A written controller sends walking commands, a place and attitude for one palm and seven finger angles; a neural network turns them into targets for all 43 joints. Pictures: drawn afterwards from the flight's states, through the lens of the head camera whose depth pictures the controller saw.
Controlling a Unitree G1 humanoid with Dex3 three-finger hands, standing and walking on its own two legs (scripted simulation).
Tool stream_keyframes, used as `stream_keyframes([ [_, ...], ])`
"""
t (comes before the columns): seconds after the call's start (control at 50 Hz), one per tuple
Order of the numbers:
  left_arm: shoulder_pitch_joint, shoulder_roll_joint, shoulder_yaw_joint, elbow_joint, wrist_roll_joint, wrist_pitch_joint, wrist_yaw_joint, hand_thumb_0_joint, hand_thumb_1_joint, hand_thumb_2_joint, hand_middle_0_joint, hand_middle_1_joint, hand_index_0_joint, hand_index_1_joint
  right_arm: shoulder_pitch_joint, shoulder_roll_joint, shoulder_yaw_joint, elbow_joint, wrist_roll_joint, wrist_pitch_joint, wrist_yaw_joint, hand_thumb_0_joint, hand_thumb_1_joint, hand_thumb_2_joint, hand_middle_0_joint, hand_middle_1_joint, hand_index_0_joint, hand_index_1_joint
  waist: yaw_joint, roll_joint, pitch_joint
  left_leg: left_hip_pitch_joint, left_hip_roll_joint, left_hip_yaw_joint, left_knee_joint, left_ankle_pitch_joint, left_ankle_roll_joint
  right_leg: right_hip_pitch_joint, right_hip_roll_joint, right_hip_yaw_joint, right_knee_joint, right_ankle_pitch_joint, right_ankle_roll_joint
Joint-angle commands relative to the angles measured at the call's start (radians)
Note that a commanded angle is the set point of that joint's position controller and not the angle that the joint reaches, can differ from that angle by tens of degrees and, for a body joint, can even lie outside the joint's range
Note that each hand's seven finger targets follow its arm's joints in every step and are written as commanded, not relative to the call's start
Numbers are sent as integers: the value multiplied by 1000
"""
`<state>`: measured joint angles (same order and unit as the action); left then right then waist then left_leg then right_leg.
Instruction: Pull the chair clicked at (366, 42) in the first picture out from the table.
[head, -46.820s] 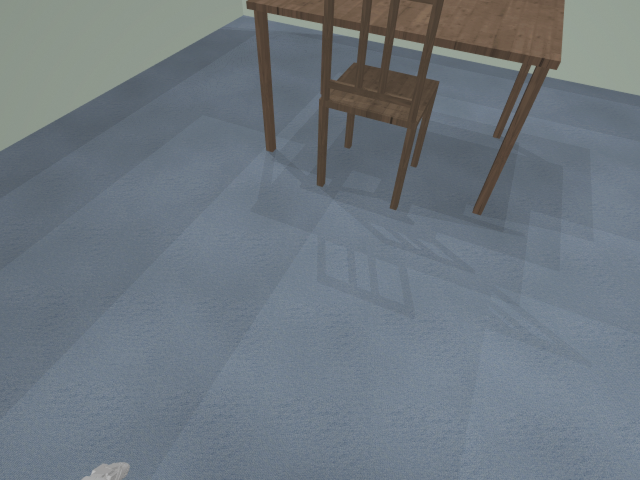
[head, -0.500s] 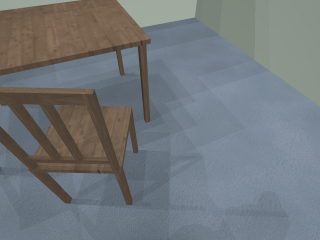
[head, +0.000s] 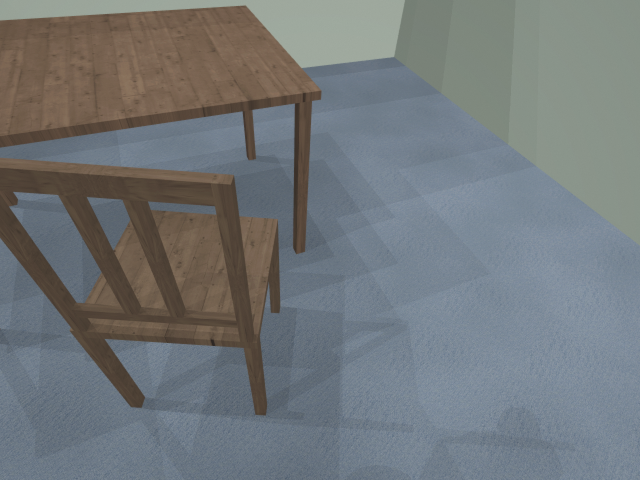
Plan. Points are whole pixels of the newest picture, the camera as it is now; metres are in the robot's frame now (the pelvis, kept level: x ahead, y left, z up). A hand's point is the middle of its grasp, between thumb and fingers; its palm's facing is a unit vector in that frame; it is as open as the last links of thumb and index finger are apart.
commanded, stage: look again from close up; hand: left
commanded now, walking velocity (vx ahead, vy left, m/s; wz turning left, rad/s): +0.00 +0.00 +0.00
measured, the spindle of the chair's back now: (106, 260) +0.47 +0.40 -0.07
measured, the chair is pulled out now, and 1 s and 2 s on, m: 0.37 0.37 0.37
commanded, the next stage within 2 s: none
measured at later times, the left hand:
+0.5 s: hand out of the picture -0.01 +0.16 -0.18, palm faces +0.01 -0.99 -0.13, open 7.4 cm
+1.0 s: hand out of the picture +0.01 +0.17 -0.18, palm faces +0.00 -0.99 -0.14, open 7.4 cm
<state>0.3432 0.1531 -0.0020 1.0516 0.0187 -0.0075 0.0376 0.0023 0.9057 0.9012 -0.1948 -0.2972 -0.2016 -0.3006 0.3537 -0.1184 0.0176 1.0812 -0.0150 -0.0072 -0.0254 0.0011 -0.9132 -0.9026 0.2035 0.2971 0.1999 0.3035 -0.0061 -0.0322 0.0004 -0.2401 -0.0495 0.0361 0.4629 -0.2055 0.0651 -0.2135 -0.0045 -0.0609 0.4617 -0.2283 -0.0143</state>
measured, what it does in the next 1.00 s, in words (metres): stands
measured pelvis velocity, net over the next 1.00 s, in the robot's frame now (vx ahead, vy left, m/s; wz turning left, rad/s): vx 0.02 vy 0.01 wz -0.03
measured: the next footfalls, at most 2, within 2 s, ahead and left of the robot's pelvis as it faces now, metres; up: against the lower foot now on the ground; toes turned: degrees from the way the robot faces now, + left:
none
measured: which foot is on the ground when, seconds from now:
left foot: down 0.00-1.00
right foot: down 0.00-1.00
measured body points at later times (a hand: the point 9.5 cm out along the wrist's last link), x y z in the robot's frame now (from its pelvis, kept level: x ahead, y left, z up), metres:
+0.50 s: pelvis +0.01 +0.01 +0.00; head +0.02 +0.03 +0.45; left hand -0.01 +0.21 -0.17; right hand +0.01 -0.21 -0.15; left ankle +0.03 +0.08 -0.74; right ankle +0.01 -0.11 -0.74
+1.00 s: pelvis +0.02 +0.01 +0.00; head +0.03 +0.03 +0.45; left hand +0.01 +0.22 -0.17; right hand +0.00 -0.20 -0.15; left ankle +0.03 +0.08 -0.74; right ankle +0.01 -0.11 -0.74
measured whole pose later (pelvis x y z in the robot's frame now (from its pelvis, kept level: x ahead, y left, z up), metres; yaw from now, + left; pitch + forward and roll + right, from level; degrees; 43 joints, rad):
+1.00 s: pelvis +0.02 +0.01 +0.00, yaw -2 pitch -1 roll +0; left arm 0.34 0.13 -0.01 1.09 0.02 -0.01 0.04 0.00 0.91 0.90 -0.20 -0.30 -0.20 -0.30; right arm 0.31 -0.11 0.02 1.13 -0.01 -0.02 -0.03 0.00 -0.92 -0.90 0.20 0.30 0.20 0.30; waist 0.00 -0.03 0.02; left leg -0.17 -0.06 0.06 0.41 -0.22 0.08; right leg -0.16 -0.01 -0.03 0.42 -0.24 0.01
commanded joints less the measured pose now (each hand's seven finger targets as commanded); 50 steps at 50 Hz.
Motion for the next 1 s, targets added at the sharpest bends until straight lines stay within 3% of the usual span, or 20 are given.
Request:
stream_keyframes([
  [0.0, 76, 55, 4, -19, -1, -13, 2, 0, 900, 900, -200, -300, -200, -300, 17, -124, -26, -42, 0, -24, -4, 0, -900, -900, 200, 300, 200, 300, 13, 56, 86, -112, 158, -183, -186, -169, -10, 18, -84, 95, -71, -7, -31],
  [0.06, 83, 51, 2, -8, 0, -14, 4, 0, 900, 900, -200, -300, -200, -300, 21, -119, -27, -33, 2, -23, -5, 0, -900, -900, 200, 300, 200, 300, 11, 28, 92, -99, 162, -184, -190, -158, -8, 12, -84, 94, -74, 2, -29],
  [0.2, 98, 41, -2, 9, 1, -15, 5, 0, 900, 900, -200, -300, -200, -300, 10, -119, -25, -21, 4, -24, -5, 0, -900, -900, 200, 300, 200, 300, 7, 46, 88, -71, 159, -169, -187, -129, -11, 5, -89, 99, -80, 25, -24],
  [0.38, 96, 42, -6, 21, -1, -20, 8, 0, 900, 900, -200, -300, -200, -300, 1, -114, -22, -5, 7, -30, -7, 0, -900, -900, 200, 300, 200, 300, 5, 16, 61, -15, 153, -136, -150, 15, -13, 18, -99, 111, -91, 76, -20],
  [0.44, 98, 42, -6, 24, -2, -18, 8, 0, 900, 900, -200, -300, -200, -300, -3, -116, -20, 0, 6, -31, -8, 0, -900, -900, 200, 300, 200, 300, 9, 47, 71, -15, 154, -137, -158, 17, -14, 19, -99, 107, -91, 74, -18],
  [0.56, 90, 47, -6, 22, -2, -15, 8, 0, 900, 900, -200, -300, -200, -300, -2, -113, -20, 6, 6, -28, -7, 0, -900, -900, 200, 300, 200, 300, 12, 31, 90, -21, 158, -139, -166, 13, -13, 23, -97, 106, -96, 74, -18],
  [0.74, 78, 48, -2, 18, -4, -16, 8, 0, 900, 900, -200, -300, -200, -300, 6, -111, -19, 16, 6, -32, -8, 0, -900, -900, 200, 300, 200, 300, 11, 37, 57, 14, 156, -128, -157, 75, -14, 40, -101, 109, -92, 97, -17],
  [0.76, 75, 49, -2, 17, -4, -15, 8, 0, 900, 900, -200, -300, -200, -300, 8, -107, -20, 16, 6, -30, -8, 0, -900, -900, 200, 300, 200, 300, 10, 17, 76, 5, 158, -129, -157, 74, -14, 34, -98, 105, -95, 93, -16],
  [0.98, 84, 41, -2, 22, -3, -13, 8, 0, 900, 900, -200, -300, -200, -300, 17, -105, -20, 23, 6, -31, -9, 0, -900, -900, 200, 300, 200, 300, 11, 28, 88, 4, 162, -135, -184, 26, -14, 27, -95, 106, -95, 76, -14],
])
